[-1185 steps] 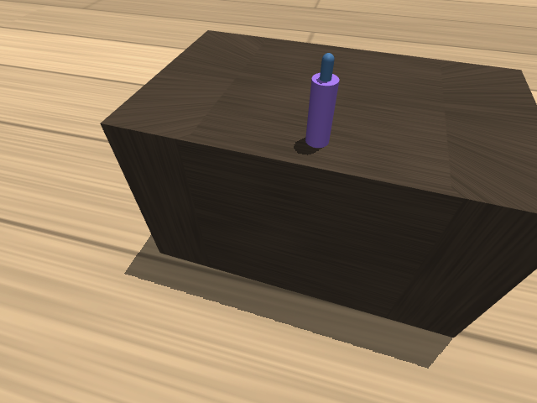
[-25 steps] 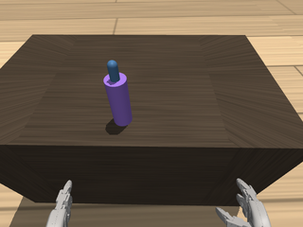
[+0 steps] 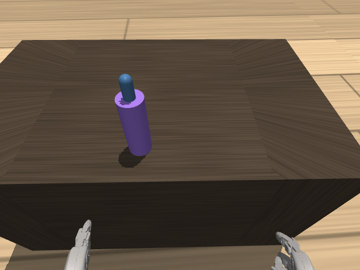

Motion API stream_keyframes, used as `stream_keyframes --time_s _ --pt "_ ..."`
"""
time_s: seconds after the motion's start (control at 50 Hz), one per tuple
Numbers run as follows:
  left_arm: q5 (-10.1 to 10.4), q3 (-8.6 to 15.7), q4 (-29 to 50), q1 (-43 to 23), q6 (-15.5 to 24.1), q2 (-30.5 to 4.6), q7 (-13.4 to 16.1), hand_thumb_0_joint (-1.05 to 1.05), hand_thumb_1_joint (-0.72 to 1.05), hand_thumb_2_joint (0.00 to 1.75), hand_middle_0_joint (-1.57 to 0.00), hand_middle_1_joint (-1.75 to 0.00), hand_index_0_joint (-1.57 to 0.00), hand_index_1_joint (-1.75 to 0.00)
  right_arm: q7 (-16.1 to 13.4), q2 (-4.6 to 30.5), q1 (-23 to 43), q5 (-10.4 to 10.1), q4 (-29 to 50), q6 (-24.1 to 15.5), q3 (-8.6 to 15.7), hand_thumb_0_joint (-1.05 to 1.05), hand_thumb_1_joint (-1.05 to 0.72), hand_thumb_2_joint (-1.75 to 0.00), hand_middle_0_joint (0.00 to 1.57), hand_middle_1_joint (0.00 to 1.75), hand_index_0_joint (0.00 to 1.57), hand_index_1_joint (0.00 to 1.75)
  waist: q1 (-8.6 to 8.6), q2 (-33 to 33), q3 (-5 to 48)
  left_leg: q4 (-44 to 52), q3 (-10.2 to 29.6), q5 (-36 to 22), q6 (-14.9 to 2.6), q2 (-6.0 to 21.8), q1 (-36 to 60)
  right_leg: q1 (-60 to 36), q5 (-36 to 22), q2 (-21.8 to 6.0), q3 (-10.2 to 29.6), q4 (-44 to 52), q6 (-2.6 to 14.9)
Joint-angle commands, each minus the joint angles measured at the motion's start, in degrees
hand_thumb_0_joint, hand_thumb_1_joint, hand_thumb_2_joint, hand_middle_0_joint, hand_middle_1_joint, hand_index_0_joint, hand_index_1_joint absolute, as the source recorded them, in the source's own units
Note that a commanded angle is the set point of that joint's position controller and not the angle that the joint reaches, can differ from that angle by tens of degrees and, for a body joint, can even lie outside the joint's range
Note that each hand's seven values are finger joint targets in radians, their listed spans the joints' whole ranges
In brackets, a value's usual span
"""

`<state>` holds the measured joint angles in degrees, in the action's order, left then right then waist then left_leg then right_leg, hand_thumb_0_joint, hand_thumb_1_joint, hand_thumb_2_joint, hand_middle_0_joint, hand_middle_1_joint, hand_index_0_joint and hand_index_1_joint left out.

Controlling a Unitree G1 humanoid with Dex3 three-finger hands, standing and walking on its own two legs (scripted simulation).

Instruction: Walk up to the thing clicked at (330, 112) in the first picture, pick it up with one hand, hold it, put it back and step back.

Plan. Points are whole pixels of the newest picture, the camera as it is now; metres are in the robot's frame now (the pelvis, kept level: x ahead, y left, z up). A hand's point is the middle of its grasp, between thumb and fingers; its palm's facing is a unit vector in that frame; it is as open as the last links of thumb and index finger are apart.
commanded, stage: home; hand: left
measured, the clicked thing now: (133, 117) +0.46 +0.14 +0.09
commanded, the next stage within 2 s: stand in 1.92 s
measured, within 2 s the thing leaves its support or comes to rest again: neither
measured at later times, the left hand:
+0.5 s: hand out of the picture +0.03 +0.26 -0.12, palm faces -0.02 -0.92 -0.39, open 17.0 cm
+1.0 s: hand out of the picture +0.00 +0.25 -0.11, palm faces -0.02 -0.93 -0.36, open 16.9 cm
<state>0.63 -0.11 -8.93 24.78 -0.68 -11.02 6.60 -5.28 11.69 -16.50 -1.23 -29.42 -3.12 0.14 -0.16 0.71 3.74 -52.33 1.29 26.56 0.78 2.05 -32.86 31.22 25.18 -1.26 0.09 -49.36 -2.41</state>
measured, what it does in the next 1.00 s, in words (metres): stands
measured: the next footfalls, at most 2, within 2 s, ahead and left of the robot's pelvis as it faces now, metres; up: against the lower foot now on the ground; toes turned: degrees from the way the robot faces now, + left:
none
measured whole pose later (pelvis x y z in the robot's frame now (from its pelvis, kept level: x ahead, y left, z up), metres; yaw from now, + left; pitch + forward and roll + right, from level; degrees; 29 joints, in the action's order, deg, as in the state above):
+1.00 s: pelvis -0.04 -0.01 +0.05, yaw +1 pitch -3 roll +0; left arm -1.1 -1.0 -63.5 11.1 0.6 -20.8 0.3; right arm 0.6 20.0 -10.0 0.9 -63.2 0.0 0.7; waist 0.6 0.4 -2.6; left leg -25.6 1.2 10.6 0.9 1.0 -12.2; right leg 11.4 10.9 -2.2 -0.5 -25.1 -1.7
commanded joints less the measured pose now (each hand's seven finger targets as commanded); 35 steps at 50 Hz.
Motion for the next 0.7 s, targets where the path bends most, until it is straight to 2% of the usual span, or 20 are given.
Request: stream_keyframes --time_s 0.0,0.02,0.06,0.1,0.12,0.16,0.18,0.2,0.22,0.26,0.36,0.38,0.4,0.44,0.48,0.54,0.62,0.68 --pt "-4.95 5.52 -7.7 -4.65 2.69 -17.39 -0.93 0.0 -0.5 0.08 -0.05 -0.06 -0.05 -0.06 0.99 17.22 2.69 5.84 -2.64 -1.38 5.05 0.0 -0.9 -0.9 0.2 0.3 0.2 0.3 -0.29 1.17 8.1 7.52 3.54 -31.9 -3.47 2.19 13.7 -10.25 -27.27 -3.11 0.62 2.12 5.81" --pt "-4.96 5.84 -11.14 -2.66 2.88 -18.08 -1.83 0.0 -0.53 0.07 -0.05 -0.06 -0.05 -0.06 1.89 18.16 2.13 6.38 -3.95 -0.43 5.68 0.0 -0.9 -0.9 0.2 0.3 0.2 0.3 0.51 1.58 11.67 7.03 3.42 -32.04 -5.01 2.09 14.98 -11.44 -26.18 -3.32 1.45 2.42 6.72" --pt "-4.59 4.83 -13.27 -4.04 3.47 -16.91 -2.68 0.0 -0.5 0.08 -0.05 -0.06 -0.05 -0.06 2.65 16.5 4.68 5.66 -4.38 0.02 5.17 0.0 -0.9 -0.9 0.2 0.3 0.2 0.3 0.87 0.94 8.4 8.44 5.29 -29.79 -5.85 2.56 12.98 -9.81 -23.24 -3.59 2.42 3.46 7.37" --pt "-3.6 3.9 -16.53 -7.64 3.9 -16.76 -3.65 0.0 -0.49 0.09 -0.06 -0.06 -0.05 -0.06 3.9 16.49 6.32 3.99 -5.48 0.06 4.69 0.0 -0.9 -0.9 0.2 0.3 0.2 0.3 1.05 0.19 3.24 11.42 4.82 -19.96 -5.44 2.09 9.68 -9.67 -15.76 -3.64 2.39 6.6 7.06" --pt "-3.37 3.6 -17.93 -8.79 3.96 -17.27 -4.01 0.0 -0.5 0.09 -0.05 -0.06 -0.05 -0.06 4.2 16.34 6.71 3.71 -6.43 0.18 4.48 0.0 -0.9 -0.9 0.2 0.3 0.2 0.3 0.75 -0.49 1.99 11.34 4.15 -17.93 -5.11 1.6 9.96 -8.66 -15.44 -3.75 3.6 8.06 7.19" --pt "-3.05 3.59 -21.16 -10.22 4.05 -18.95 -4.34 0.0 -0.49 0.09 -0.05 -0.06 -0.05 -0.06 4.52 16.33 6.24 3.14 -8.31 0.25 4.52 0.0 -0.9 -0.9 0.2 0.3 0.2 0.3 0.16 -1.74 2.07 11.28 3.85 -19.95 -4.37 1.2 11.33 -10.02 -19.95 -4.16 4.33 9.26 7.1" --pt "-3.03 3.38 -23.02 -10.55 4.12 -19.07 -4.38 0.0 -0.49 0.09 -0.06 -0.06 -0.06 -0.06 4.64 16.44 6.69 3.15 -9.58 0.42 4.51 0.0 -0.9 -0.9 0.2 0.3 0.2 0.3 0.37 -1.77 0.72 11.68 3.74 -18.3 -4.29 1.1 11.25 -9.95 -18.5 -4.35 4.59 10.55 7.03" --pt "-2.87 3.42 -24.64 -11.23 4.21 -19.58 -4.4 0.0 -0.49 0.09 -0.06 -0.06 -0.06 -0.06 4.7 16.62 6.76 3.28 -10.48 0.47 4.57 0.0 -0.9 -0.9 0.2 0.3 0.2 0.3 0.15 -1.42 1.19 11.95 4.03 -19.52 -4.39 1.19 12.48 -10.64 -19.89 -4.34 4.64 10.47 6.83" --pt "-2.93 3.26 -26.13 -11.59 4.11 -19.67 -4.45 0.0 -0.49 0.09 -0.05 -0.06 -0.05 -0.06 4.81 16.59 6.9 3.28 -11.54 0.71 4.48 0.0 -0.9 -0.9 0.2 0.3 0.2 0.3 0.16 -2.13 -0.3 12.63 3.82 -16.91 -4.3 0.92 12.73 -9.2 -16.01 -4.61 5.26 12.4 7.0" --pt "-2.67 3.1 -28.43 -13.19 4.02 -20.13 -4.55 0.0 -0.48 0.1 -0.06 -0.07 -0.06 -0.06 4.92 17.32 6.99 3.42 -13.17 0.83 4.39 0.0 -0.9 -0.9 0.2 0.3 0.2 0.3 -0.14 -0.74 -1.4 15.11 4.86 -15.42 -4.43 1.2 13.61 -9.03 -13.25 -4.31 5.0 13.48 6.74" --pt "-2.37 2.57 -34.75 -12.89 3.7 -21.39 -4.68 0.0 -0.47 0.1 -0.06 -0.07 -0.06 -0.07 5.03 18.56 7.79 3.11 -17.57 1.21 4.06 0.0 -0.9 -0.9 0.2 0.3 0.2 0.3 0.42 -0.28 -1.02 18.9 5.53 -15.67 -3.87 1.71 16.48 -12.27 -13.7 -4.59 5.02 17.04 6.32" --pt "-2.32 2.44 -35.76 -13.5 3.59 -21.46 -4.73 0.0 -0.48 0.1 -0.06 -0.07 -0.06 -0.07 5.0 18.71 7.84 3.11 -18.38 1.34 3.86 0.0 -0.9 -0.9 0.2 0.3 0.2 0.3 0.41 0.44 -1.49 20.45 6.05 -14.57 -3.93 1.91 15.75 -13.13 -13.15 -4.48 4.73 17.62 5.99" --pt "-2.3 2.33 -36.84 -13.52 3.28 -21.79 -4.77 0.0 -0.49 0.09 -0.05 -0.06 -0.06 -0.06 4.97 19.21 8.44 3.04 -19.29 1.56 3.76 0.0 -0.9 -0.9 0.2 0.3 0.2 0.3 0.56 0.62 -3.66 22.77 6.72 -10.25 -3.88 2.29 15.59 -11.88 -8.8 -4.19 4.85 19.44 5.77" --pt "-2.27 2.12 -39.17 -14.14 3.12 -22.22 -4.93 0.0 -0.48 0.1 -0.06 -0.07 -0.06 -0.06 5.13 19.34 8.89 3.04 -20.85 1.83 3.45 0.0 -0.9 -0.9 0.2 0.3 0.2 0.3 0.33 0.12 -4.81 25.71 6.89 -5.44 -3.75 2.38 16.01 -12.24 -3.8 -4.6 5.6 22.49 5.74" --pt "-2.2 1.99 -40.89 -14.56 2.9 -22.45 -5.13 0.0 -0.49 0.09 -0.05 -0.06 -0.06 -0.06 5.29 19.93 9.25 3.04 -22.12 1.88 3.26 0.0 -0.9 -0.9 0.2 0.3 0.2 0.3 0.57 1.2 -6.88 29.14 7.7 -2.15 -3.52 2.64 14.94 -12.69 -1.26 -4.0 5.15 24.45 5.33" --pt "-2.12 1.68 -43.89 -13.9 2.84 -22.58 -5.43 0.0 -0.48 0.1 -0.06 -0.06 -0.06 -0.06 5.45 20.39 9.25 2.96 -24.09 1.9 3.11 0.0 -0.9 -0.9 0.2 0.3 0.2 0.3 0.83 0.63 -7.93 31.46 7.84 0.15 -3.24 2.79 15.0 -14.11 0.9 -4.03 5.48 27.07 4.94" --pt "-1.79 1.45 -46.76 -13.55 3.24 -22.34 -5.69 0.0 -0.47 0.1 -0.06 -0.07 -0.06 -0.07 5.46 20.18 8.74 2.61 -26.19 1.57 2.75 0.0 -0.9 -0.9 0.2 0.3 0.2 0.3 0.85 1.13 -5.92 32.49 7.33 -3.46 -3.08 3.09 17.38 -17.07 -3.51 -4.65 5.47 28.5 4.56" --pt "-1.75 1.55 -48.27 -14.67 3.16 -22.75 -5.65 0.0 -0.46 0.11 -0.06 -0.07 -0.06 -0.07 5.37 19.8 8.35 2.37 -27.38 1.57 2.64 0.0 -0.9 -0.9 0.2 0.3 0.2 0.3 0.45 0.39 -6.57 33.33 7.01 -4.79 -2.74 3.06 17.9 -17.18 -3.19 -4.96 5.7 29.4 4.41"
